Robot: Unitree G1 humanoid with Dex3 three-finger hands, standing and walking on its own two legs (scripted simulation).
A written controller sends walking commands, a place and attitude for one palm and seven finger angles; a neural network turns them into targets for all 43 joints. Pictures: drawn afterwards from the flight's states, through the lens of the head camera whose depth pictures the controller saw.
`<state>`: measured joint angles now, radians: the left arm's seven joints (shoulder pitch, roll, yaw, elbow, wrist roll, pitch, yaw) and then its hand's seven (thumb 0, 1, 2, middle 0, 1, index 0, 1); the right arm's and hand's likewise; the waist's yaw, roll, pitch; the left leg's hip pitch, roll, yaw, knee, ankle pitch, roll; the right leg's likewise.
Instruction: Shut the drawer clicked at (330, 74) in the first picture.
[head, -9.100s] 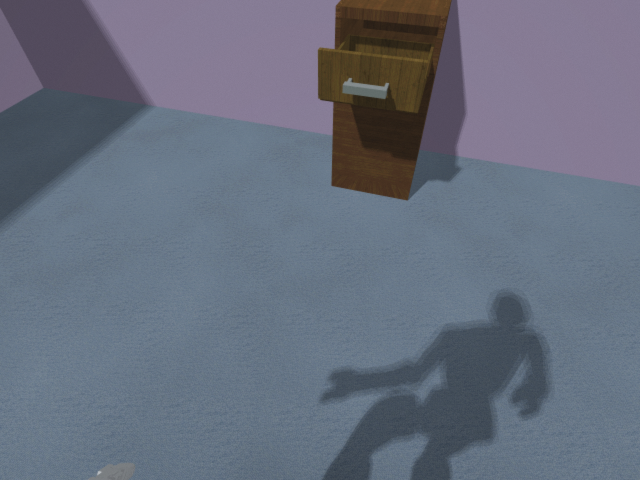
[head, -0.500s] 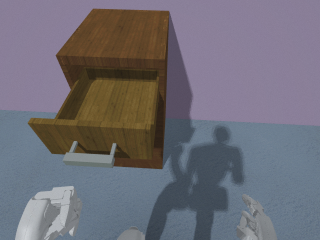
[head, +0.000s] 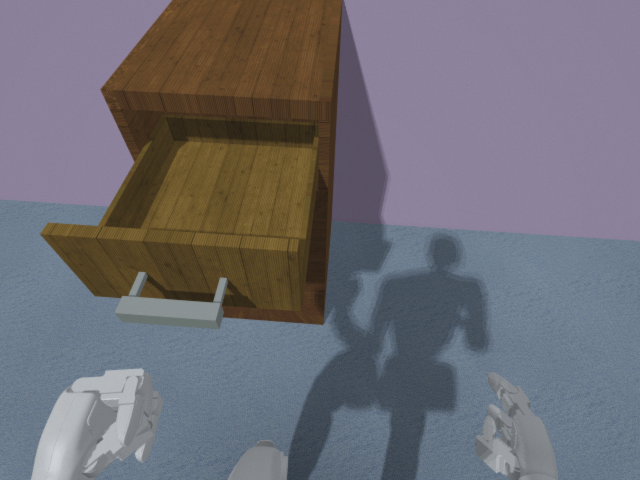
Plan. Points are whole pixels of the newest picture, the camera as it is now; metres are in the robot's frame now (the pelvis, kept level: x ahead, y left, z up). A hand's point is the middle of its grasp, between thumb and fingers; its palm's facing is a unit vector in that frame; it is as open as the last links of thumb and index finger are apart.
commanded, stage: bring the fist close to the handle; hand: left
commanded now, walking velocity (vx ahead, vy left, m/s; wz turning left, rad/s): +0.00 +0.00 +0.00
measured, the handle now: (176, 297) +0.35 +0.23 +0.00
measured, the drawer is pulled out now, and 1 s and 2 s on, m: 0.28 0.28 0.23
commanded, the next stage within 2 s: push the drawer shut in 1.04 s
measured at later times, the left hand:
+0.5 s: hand (177, 395) +0.22 +0.18 +0.01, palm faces -0.04 -1.00 -0.03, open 3.3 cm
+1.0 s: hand (191, 385) +0.23 +0.18 +0.00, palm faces -0.03 -1.00 -0.05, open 3.3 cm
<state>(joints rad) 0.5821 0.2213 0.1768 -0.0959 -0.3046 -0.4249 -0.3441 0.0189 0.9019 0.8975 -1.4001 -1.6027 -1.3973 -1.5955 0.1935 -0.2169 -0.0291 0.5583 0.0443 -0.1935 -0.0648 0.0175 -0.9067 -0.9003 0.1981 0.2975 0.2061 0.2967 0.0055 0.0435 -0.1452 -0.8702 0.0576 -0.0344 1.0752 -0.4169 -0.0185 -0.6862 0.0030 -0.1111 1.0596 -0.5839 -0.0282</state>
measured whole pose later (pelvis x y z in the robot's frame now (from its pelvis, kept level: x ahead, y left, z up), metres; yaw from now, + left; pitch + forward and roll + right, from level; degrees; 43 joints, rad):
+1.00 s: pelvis -0.01 +0.02 -0.04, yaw -2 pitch +20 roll -3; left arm 0.38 0.21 0.08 -0.04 -0.20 -0.41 -0.14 0.02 0.90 0.90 -1.40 -1.60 -1.40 -1.60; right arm 0.21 -0.22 0.00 0.49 0.01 -0.06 -0.03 0.02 -0.91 -0.90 0.20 0.30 0.21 0.30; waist -0.02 0.04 -0.19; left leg -1.15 0.06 -0.02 1.29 -0.48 0.01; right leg -0.97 0.00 -0.09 1.27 -0.65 -0.01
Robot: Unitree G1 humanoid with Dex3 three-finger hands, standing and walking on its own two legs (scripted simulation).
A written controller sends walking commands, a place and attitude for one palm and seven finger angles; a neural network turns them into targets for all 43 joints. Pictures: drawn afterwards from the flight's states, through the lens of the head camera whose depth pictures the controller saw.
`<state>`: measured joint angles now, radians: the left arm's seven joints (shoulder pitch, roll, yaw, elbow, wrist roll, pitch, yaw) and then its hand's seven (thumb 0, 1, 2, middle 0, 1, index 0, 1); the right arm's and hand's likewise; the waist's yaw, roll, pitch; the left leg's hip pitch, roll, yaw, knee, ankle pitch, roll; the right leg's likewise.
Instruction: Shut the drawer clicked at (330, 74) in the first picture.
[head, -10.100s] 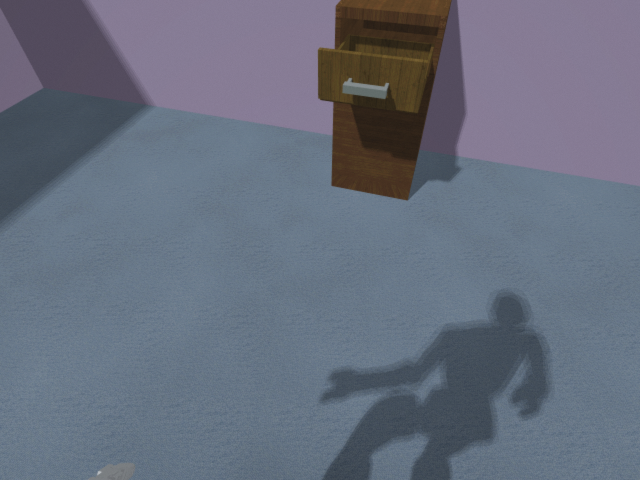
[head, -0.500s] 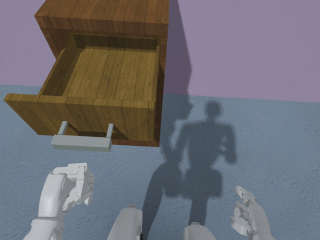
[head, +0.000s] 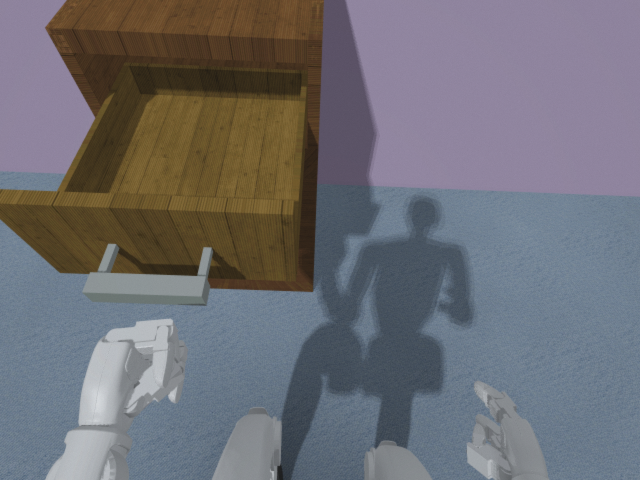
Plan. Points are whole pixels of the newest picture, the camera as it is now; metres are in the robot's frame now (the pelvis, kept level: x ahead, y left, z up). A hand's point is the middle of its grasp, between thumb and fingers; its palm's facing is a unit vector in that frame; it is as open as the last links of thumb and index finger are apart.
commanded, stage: bring the fist close to the handle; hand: left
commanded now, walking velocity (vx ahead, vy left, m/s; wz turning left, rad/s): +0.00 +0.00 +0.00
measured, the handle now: (154, 271) +0.35 +0.23 +0.04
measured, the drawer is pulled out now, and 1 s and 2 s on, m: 0.28 0.23 0.10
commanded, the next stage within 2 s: push the drawer shut in 0.04 s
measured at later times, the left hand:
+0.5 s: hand (183, 338) +0.27 +0.17 +0.04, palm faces -0.03 -1.00 -0.06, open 3.3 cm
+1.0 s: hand (188, 298) +0.32 +0.18 +0.04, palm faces -0.02 -1.00 -0.06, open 3.0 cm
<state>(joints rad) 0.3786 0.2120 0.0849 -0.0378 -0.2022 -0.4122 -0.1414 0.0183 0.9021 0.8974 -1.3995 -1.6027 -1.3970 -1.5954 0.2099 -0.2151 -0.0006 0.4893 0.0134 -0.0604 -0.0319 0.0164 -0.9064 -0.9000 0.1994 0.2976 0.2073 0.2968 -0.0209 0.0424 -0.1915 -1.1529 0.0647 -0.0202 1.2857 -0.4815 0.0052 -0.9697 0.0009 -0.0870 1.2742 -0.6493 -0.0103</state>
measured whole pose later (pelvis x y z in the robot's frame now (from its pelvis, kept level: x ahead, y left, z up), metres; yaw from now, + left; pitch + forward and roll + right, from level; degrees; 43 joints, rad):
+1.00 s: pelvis -0.01 +0.00 +0.00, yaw +0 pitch +20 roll -3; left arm -0.09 0.27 0.16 0.34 -0.21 -0.39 -0.19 -0.01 0.81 0.93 -1.40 -1.60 -1.40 -1.60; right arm 0.21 -0.24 0.02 0.59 0.02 -0.08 -0.06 0.01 -0.91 -0.90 0.20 0.30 0.21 0.30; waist -0.03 0.04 -0.17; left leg -1.18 0.06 -0.03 1.28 -0.45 0.00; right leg -1.01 0.00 -0.09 1.28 -0.63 -0.02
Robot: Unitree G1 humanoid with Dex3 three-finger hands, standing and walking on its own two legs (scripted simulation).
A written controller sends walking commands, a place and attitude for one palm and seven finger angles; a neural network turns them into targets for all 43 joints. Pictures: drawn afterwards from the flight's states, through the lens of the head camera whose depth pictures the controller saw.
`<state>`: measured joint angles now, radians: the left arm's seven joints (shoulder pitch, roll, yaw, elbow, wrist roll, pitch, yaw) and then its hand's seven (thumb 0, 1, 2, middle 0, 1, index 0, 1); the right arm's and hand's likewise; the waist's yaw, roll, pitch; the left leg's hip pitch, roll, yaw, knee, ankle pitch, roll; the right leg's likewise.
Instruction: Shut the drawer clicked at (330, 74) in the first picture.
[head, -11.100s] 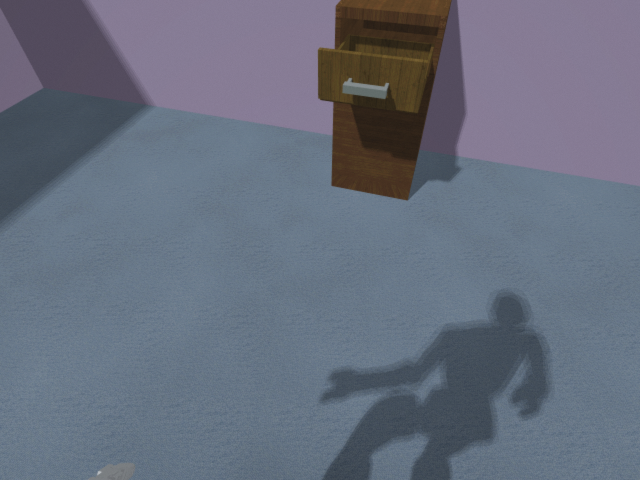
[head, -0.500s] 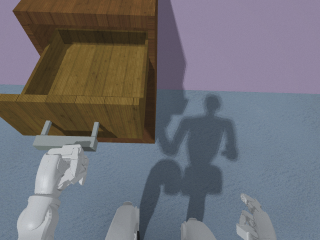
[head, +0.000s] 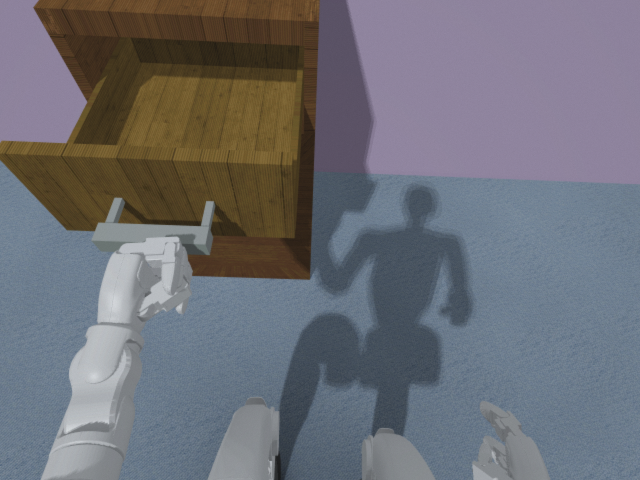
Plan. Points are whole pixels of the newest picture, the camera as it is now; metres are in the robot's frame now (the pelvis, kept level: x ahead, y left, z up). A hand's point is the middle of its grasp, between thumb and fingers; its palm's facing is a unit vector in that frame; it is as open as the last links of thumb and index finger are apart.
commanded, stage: push the drawer shut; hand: left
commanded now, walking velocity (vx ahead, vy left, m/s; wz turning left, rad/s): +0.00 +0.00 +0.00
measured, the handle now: (159, 223) +0.41 +0.23 +0.04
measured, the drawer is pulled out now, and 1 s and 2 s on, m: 0.23 0.10 0.00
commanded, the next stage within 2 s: none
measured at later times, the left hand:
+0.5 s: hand (197, 233) +0.40 +0.18 +0.04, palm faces +0.00 -1.00 -0.06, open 3.0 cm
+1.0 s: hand (203, 197) +0.46 +0.18 +0.04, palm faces +0.00 -1.00 -0.05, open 3.1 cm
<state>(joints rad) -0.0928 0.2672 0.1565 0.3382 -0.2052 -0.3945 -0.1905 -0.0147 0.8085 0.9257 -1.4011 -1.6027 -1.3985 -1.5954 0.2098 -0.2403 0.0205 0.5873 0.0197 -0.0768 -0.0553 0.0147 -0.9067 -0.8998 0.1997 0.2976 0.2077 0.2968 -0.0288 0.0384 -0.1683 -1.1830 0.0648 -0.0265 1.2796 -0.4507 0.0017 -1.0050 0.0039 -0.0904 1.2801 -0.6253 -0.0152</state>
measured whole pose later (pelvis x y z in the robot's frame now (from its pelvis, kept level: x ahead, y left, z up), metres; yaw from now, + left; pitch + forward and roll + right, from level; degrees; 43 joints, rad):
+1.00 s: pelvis +0.01 -0.01 +0.00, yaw -1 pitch +23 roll -3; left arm -0.64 0.38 0.32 0.95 -0.13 -0.48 -0.22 0.01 0.80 0.91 -1.40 -1.60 -1.40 -1.60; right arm 0.29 -0.25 0.02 0.66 0.00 0.03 -0.03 0.01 -0.91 -0.90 0.20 0.30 0.21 0.30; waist -0.09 0.04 -0.15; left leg -1.23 0.09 -0.02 1.29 -0.46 -0.01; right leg -1.07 0.03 -0.08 1.28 -0.62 -0.02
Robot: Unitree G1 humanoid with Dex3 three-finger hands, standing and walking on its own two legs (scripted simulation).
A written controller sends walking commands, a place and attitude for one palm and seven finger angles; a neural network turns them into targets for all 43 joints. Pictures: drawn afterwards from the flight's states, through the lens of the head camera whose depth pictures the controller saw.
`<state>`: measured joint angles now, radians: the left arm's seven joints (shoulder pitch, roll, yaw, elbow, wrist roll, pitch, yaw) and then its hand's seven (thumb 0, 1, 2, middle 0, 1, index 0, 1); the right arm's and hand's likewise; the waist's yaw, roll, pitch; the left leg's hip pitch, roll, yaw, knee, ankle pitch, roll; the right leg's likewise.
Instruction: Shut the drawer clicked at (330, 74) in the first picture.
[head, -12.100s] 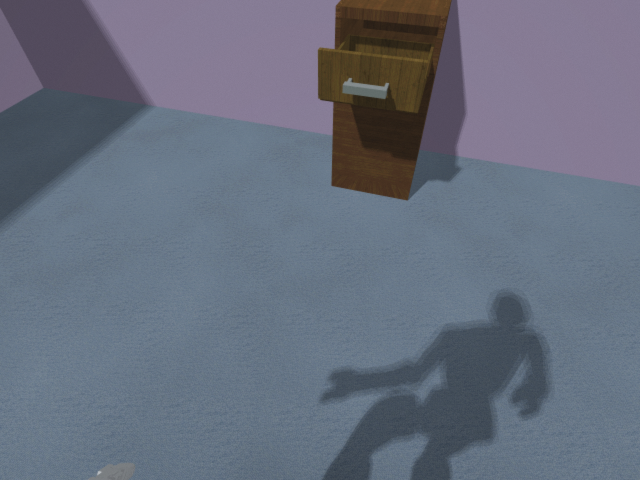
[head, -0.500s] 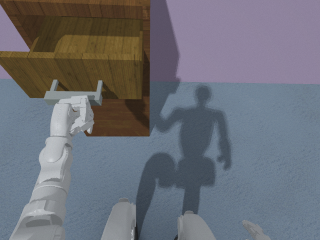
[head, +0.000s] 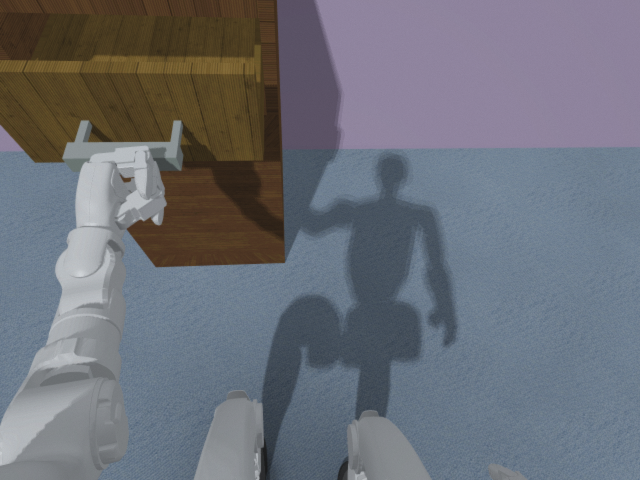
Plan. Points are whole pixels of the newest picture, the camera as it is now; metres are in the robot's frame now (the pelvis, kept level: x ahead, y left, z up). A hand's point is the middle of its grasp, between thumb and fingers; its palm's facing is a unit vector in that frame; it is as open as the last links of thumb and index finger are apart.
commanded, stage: push the drawer shut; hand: left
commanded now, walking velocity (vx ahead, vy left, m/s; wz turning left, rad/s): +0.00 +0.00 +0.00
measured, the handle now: (128, 142) +0.53 +0.25 +0.05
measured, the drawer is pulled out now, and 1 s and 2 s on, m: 0.10 0.00 0.00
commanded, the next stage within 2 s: pull the fist back off the drawer in 1.22 s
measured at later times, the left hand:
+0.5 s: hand (161, 156) +0.50 +0.20 +0.05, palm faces +0.03 -1.00 -0.04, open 3.3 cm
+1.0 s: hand (159, 126) +0.56 +0.22 +0.05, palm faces +0.03 -1.00 -0.05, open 3.1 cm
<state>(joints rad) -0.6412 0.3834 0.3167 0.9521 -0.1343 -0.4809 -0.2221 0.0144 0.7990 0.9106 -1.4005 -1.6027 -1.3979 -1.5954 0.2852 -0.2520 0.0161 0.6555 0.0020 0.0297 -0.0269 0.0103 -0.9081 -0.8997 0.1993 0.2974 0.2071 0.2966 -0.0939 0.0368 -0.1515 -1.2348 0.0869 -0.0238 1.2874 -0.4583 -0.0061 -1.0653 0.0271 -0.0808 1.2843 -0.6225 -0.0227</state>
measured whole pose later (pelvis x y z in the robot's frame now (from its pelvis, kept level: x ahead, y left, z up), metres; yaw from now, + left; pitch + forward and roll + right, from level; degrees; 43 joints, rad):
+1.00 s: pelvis -0.02 +0.01 -0.03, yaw -3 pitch +30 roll -7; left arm -1.13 0.68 0.42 1.29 0.01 -0.38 -0.23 0.02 0.65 0.90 -1.40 -1.60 -1.40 -1.60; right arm 0.38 -0.26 0.07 0.66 -0.04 0.05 -0.01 0.01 -0.91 -0.90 0.20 0.30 0.21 0.30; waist -0.23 0.05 -0.12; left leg -1.48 0.10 -0.06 1.40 -0.46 0.02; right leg -1.28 0.05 -0.10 1.36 -0.61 -0.01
